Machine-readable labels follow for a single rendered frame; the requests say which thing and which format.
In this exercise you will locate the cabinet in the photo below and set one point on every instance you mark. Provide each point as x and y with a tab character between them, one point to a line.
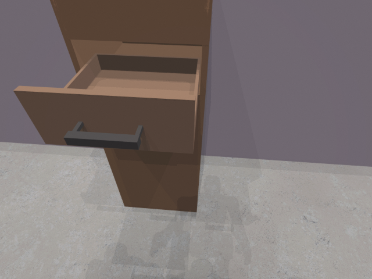
180	28

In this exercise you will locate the drawer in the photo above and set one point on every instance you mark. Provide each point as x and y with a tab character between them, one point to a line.
114	93

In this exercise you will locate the handle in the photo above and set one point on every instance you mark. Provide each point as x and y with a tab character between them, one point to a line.
103	140

